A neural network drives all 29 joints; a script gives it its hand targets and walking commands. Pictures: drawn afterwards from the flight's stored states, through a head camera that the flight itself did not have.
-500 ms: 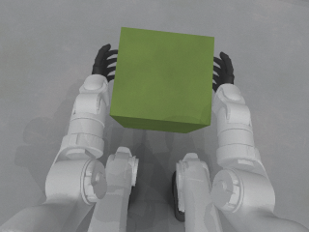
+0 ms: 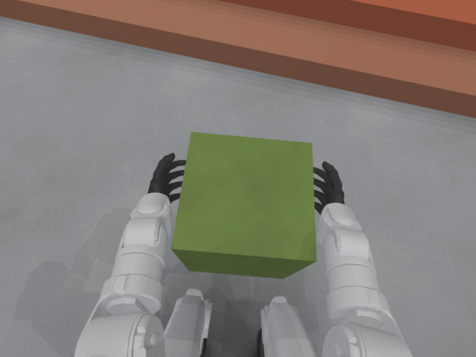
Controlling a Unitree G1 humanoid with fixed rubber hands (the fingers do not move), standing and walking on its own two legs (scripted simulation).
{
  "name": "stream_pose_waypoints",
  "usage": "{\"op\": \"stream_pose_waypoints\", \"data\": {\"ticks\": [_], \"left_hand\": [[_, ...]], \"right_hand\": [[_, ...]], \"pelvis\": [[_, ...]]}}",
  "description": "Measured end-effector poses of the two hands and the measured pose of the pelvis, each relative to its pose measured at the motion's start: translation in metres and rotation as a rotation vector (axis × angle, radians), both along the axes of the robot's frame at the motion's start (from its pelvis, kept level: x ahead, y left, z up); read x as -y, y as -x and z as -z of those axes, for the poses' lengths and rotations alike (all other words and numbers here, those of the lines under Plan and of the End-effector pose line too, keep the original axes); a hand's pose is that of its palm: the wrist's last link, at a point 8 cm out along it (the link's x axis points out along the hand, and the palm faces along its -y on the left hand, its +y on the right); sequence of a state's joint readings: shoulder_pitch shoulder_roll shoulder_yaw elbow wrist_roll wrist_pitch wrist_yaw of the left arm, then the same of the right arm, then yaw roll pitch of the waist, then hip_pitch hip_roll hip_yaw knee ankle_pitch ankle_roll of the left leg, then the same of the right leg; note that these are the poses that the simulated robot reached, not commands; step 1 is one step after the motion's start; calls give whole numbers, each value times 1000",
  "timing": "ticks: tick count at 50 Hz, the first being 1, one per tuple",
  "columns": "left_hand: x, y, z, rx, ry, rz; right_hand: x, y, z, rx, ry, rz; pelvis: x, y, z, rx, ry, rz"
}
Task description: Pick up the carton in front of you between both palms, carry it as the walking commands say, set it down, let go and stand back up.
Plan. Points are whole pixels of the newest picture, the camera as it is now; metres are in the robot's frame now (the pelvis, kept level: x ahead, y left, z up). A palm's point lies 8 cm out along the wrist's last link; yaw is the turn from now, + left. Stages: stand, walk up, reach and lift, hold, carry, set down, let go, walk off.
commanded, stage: reach and lift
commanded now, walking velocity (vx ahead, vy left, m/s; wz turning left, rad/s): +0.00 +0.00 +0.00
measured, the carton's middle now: (243, 214) +0.39 +0.01 -0.10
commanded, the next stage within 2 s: hold in 1.66 s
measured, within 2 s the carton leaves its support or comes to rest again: neither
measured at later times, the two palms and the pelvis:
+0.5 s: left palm (132, 178) +0.35 +0.15 +0.12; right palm (377, 190) +0.35 -0.15 +0.12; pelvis +0.04 +0.00 +0.12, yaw +0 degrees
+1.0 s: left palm (112, 169) +0.33 +0.15 +0.17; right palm (404, 183) +0.34 -0.15 +0.17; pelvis +0.03 +0.00 +0.15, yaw +1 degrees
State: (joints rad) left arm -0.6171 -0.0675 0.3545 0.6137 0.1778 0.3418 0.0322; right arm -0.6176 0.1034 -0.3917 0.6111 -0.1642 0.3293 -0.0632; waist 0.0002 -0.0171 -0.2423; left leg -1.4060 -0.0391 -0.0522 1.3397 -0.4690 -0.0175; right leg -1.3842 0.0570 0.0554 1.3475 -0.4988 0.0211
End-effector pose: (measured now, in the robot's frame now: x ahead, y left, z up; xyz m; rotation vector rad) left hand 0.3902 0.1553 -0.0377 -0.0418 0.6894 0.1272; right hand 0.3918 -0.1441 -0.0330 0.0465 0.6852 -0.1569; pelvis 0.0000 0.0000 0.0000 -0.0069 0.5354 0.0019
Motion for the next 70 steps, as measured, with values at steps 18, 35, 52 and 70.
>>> {"op": "stream_pose_waypoints", "data": {"ticks": [18, 35, 52, 70], "left_hand": [[3, 30, -112, 4, -8, -9], [5, 55, -204, 33, -28, -3], [3, 58, -211, 16, -30, -1], [3, 50, -219, 13, -58, 23]], "right_hand": [[4, 29, -110, 5, 7, -14], [6, 50, -202, 34, 29, -44], [4, 53, -208, 17, 32, -44], [4, 47, -217, 14, 57, -62]], "pelvis": [[1, -35, -94, 264, -8, -1], [4, -46, -144, 560, -11, -7], [2, -31, -146, 618, -10, -6], [0, -50, -153, 624, -9, -1]]}}
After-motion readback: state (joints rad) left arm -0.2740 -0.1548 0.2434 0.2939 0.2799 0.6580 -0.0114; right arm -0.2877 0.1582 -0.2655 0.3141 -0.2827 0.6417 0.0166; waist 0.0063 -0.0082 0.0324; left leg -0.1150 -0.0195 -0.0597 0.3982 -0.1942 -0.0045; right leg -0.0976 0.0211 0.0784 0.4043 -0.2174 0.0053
